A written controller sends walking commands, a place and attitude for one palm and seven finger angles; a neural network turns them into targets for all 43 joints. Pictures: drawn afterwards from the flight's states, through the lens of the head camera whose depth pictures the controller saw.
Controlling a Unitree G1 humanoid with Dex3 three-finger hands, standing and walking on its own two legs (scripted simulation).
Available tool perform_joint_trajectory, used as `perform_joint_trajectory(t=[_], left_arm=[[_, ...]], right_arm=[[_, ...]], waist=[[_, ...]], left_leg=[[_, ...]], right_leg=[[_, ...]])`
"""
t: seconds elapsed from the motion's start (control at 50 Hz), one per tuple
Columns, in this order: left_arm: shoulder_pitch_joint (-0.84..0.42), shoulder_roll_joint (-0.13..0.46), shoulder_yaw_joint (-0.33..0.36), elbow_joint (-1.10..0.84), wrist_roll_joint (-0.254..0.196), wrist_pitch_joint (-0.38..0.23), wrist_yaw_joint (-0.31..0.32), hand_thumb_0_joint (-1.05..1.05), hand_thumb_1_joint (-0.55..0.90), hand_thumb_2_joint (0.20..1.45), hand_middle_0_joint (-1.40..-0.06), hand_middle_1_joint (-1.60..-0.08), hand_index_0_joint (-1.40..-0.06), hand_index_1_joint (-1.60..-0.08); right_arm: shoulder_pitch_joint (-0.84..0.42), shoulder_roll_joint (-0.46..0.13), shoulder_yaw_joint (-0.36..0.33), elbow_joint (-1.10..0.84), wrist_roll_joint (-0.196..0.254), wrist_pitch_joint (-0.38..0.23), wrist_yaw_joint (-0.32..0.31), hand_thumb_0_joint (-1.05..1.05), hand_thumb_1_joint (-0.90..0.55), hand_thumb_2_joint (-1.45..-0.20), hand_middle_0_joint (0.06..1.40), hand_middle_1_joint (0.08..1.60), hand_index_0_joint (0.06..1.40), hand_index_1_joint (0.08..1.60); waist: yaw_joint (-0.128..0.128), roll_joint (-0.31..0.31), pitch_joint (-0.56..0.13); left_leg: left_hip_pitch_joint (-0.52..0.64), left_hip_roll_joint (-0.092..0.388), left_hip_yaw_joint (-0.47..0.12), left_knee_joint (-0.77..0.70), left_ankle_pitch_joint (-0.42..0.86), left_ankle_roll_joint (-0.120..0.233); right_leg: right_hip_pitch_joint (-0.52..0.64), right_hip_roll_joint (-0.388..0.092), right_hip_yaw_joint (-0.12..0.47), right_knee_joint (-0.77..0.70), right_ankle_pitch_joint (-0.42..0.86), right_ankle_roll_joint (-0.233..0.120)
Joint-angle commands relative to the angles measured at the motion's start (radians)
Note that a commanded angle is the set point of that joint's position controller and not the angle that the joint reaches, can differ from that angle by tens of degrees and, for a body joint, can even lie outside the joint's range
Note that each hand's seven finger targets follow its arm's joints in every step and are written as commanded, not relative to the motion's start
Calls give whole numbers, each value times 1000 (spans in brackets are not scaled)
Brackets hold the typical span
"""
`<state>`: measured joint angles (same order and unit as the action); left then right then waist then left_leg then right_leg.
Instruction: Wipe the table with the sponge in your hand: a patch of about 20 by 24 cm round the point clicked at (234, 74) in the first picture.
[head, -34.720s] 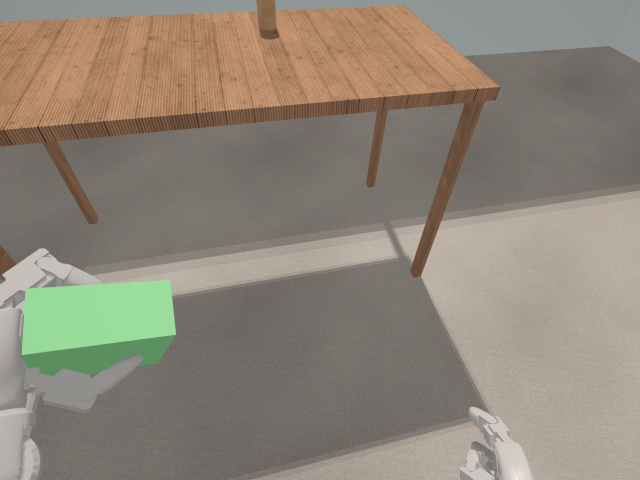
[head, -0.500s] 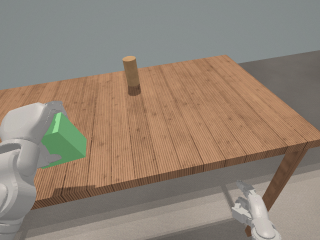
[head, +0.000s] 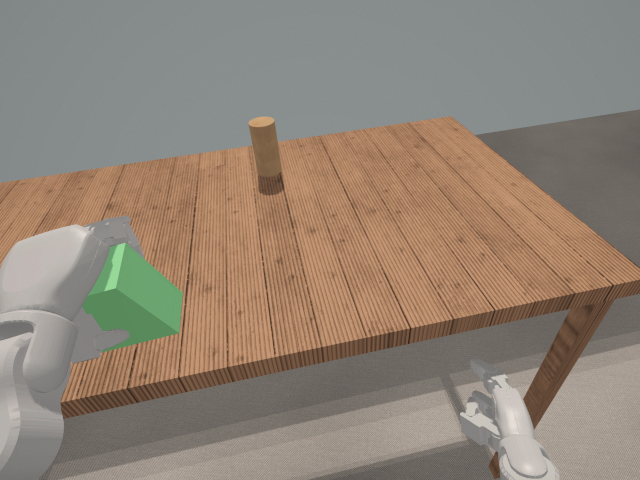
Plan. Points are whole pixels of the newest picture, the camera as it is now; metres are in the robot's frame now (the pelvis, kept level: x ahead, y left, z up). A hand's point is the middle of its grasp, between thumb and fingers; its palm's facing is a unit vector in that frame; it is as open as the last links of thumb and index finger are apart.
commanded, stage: bring the sponge back beside the body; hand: left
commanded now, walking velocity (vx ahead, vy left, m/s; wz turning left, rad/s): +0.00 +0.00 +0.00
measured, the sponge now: (118, 309) +0.20 +0.28 +0.17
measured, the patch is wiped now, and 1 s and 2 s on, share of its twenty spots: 0.95 0.95 0.95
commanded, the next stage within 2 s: step back with the hand held close in 0.32 s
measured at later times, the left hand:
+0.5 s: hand (105, 288) +0.19 +0.27 +0.21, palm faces +0.37 -0.44 -0.82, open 9.6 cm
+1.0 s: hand (105, 278) +0.18 +0.24 +0.24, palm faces +0.44 -0.77 -0.46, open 9.6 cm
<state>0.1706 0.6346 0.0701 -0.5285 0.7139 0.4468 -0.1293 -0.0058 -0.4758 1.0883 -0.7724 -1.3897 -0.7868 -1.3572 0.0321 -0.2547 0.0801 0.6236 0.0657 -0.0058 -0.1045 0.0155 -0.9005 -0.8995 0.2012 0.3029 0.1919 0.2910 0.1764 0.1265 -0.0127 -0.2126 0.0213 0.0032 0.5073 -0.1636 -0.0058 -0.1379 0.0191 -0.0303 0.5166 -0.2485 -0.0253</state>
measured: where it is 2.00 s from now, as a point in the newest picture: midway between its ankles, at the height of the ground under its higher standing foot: outside the picture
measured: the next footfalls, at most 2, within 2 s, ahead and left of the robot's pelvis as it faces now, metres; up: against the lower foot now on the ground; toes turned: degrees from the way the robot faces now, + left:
left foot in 0.62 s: +0.04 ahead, +0.11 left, +0.00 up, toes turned +0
left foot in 1.44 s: -0.06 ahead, +0.14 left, +0.00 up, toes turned +6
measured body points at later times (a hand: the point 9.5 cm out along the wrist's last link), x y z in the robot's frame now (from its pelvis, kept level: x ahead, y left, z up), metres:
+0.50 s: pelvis -0.01 +0.00 +0.00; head -0.07 -0.04 +0.44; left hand +0.17 +0.29 +0.25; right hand +0.26 -0.17 -0.03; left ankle +0.07 +0.12 -0.73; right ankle +0.03 -0.11 -0.73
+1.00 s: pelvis -0.04 +0.01 -0.01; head -0.02 +0.02 +0.43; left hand +0.15 +0.28 +0.27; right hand +0.09 -0.24 -0.11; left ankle +0.00 +0.11 -0.73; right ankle +0.03 -0.11 -0.73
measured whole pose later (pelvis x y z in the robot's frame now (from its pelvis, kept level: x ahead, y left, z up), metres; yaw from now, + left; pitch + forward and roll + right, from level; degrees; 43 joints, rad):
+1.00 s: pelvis -0.04 +0.01 -0.01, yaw +1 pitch +2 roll -2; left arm 0.38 0.51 0.54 -0.71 -0.07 -0.17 0.14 -0.01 -0.48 1.09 -0.77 -1.39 -0.79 -1.36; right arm 0.25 -0.23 0.03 0.61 0.03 -0.07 -0.06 0.02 -0.90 -0.90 0.20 0.30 0.21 0.30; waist -0.05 0.01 0.02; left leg -0.45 0.00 -0.02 0.71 -0.30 0.01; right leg -0.45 0.01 -0.05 0.62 -0.20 -0.01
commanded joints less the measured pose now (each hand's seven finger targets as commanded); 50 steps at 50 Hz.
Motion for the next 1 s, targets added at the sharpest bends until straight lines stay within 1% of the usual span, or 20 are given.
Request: perform_joint_trajectory(t=[0.0,0.18,0.22,0.36,0.4,0.42,0.44,0.46,0.48,0.5,0.54,0.56,0.58,0.6,0.64,0.7,0.76,0.86,0.94,0.98], left_arm=[[-274,252,185,-156,44,-10,63,0,100,1300,-1200,-1600,-1200,-1600],[-294,224,153,-170,34,-4,50,0,100,1300,-1200,-1600,-1200,-1600],[-260,227,159,-138,33,-3,51,0,100,1300,-1200,-1600,-1200,-1600],[-280,270,197,-164,38,-6,58,0,100,1300,-1200,-1600,-1200,-1600],[-284,249,180,-149,36,-8,59,0,100,1300,-1200,-1600,-1200,-1600],[-264,164,101,90,53,14,53,0,100,1300,-1200,-1600,-1200,-1600],[-465,6,316,-162,-739,-243,130,0,100,1300,-1200,-1600,-1200,-1600],[-384,125,343,-74,-719,-349,174,0,100,1300,-1200,-1600,-1200,-1600],[-258,59,335,-70,-753,-396,197,0,100,1300,-1200,-1600,-1200,-1600],[-220,43,343,-164,-767,-426,210,0,100,1300,-1200,-1600,-1200,-1600],[-218,64,401,-297,-799,-487,240,0,100,1300,-1200,-1600,-1200,-1600],[-220,105,457,-357,-807,-523,257,0,100,1300,-1200,-1600,-1200,-1600],[-151,42,459,-343,-801,-550,267,0,100,1300,-1200,-1600,-1200,-1600],[-131,64,511,-385,-790,-570,274,0,100,1300,-1200,-1600,-1200,-1600],[-28,73,563,-391,-796,-607,277,0,100,1300,-1200,-1600,-1200,-1600],[21,57,581,-369,-790,-635,274,0,100,1300,-1200,-1600,-1200,-1600],[76,41,582,-333,-789,-644,273,0,100,1300,-1200,-1600,-1200,-1600],[146,64,606,-332,-793,-661,288,0,100,1300,-1200,-1600,-1200,-1600],[147,81,620,-369,-802,-682,301,0,100,1300,-1200,-1600,-1200,-1600],[128,78,621,-388,-802,-687,308,0,100,1300,-1200,-1600,-1200,-1600]], right_arm=[[-292,-79,-35,-203,-7,-72,-5,0,-900,-900,200,300,200,300],[-321,-74,-30,-219,-4,-74,-9,0,-900,-900,200,300,200,300],[-302,-80,-32,-207,-8,-71,-7,0,-900,-900,200,300,200,300],[-313,-77,-32,-216,0,-72,-7,0,-900,-900,200,300,200,300],[-305,-77,-33,-209,-6,-69,-6,0,-900,-900,200,300,200,300],[-269,-88,-30,-178,-6,-60,-18,0,-900,-900,200,300,200,300],[-73,-60,-24,-360,2,-62,3,0,-900,-900,200,300,200,300],[-22,-45,9,-280,-29,-73,-5,0,-900,-900,200,300,200,300],[68,-41,-7,-232,-42,-67,-12,0,-900,-900,200,300,200,300],[81,-47,-14,-236,-43,-65,-2,0,-900,-900,200,300,200,300],[75,-71,-18,-231,-50,-64,-1,0,-900,-900,200,300,200,300],[44,-104,-26,-239,-60,-67,2,0,-900,-900,200,300,200,300],[62,-116,-40,-243,-68,-72,4,0,-900,-900,200,300,200,300],[72,-133,-61,-261,-60,-74,17,0,-900,-900,200,300,200,300],[96,-98,-70,-266,-65,-84,31,0,-900,-900,200,300,200,300],[94,-96,-79,-234,-66,-101,45,0,-900,-900,200,300,200,300],[80,-99,-89,-214,-52,-117,50,0,-900,-900,200,300,200,300],[92,-96,-105,-197,-41,-123,43,0,-900,-900,200,300,200,300],[113,-78,-103,-174,-43,-130,38,0,-900,-900,200,300,200,300],[112,-76,-97,-164,-48,-128,31,0,-900,-900,200,300,200,300]], waist=[[-4,-27,-118],[-2,3,-116],[-4,-46,-95],[-7,-19,-97],[-4,-9,-105],[-34,-87,1],[-150,-316,120],[-152,-446,93],[-161,-479,24],[-172,-390,-66],[-191,-81,-92],[-176,90,-76],[-160,193,-83],[-140,212,-132],[-146,168,-219],[-154,94,-199],[-162,10,-224],[-183,-90,-224],[-200,-174,-179],[-205,-153,-179]], left_leg=[[65,-36,-54,-90,-75,2],[54,-38,-51,-85,-107,0],[52,-36,-50,-87,-97,1],[46,-34,-58,-96,-131,-2],[51,-37,-47,-83,-98,-2],[14,-35,-37,-89,-148,-4],[-2,-34,-58,120,-340,40],[68,-62,-39,317,-325,36],[68,-51,-33,435,-256,29],[57,-38,-27,438,-207,26],[-25,19,-43,171,-185,31],[-61,62,-119,34,-229,51],[-142,110,-217,-74,-192,80],[-157,155,-272,-90,-5,99],[-94,130,-235,-29,257,74],[-57,158,-257,-26,408,72],[-62,151,-235,4,420,59],[-177,112,-169,72,22,42],[-194,58,-127,178,-277,31],[-187,69,-139,154,-296,42]], right_leg=[[-79,5,101,-148,-77,-41],[-76,-7,115,-144,-101,-42],[-87,-3,98,-151,-96,-36],[-85,8,134,-151,-131,-44],[-86,0,111,-147,-102,-40],[-148,7,84,-166,-148,-35],[-445,-71,198,-329,-323,-25],[-574,-128,286,-398,-510,-70],[-556,-190,275,-359,-389,-96],[-457,-223,268,-290,-192,-103],[-302,-242,200,-114,43,-91],[-282,-180,176,-24,43,-73],[-203,-96,93,54,93,-36],[-139,-56,52,122,158,-14],[-125,-46,41,114,123,-7],[-154,-28,27,76,60,8],[-87,-54,33,42,199,4],[-86,-175,124,30,332,-28],[-233,-250,218,-50,138,-52],[-261,-234,194,-39,58,-51]])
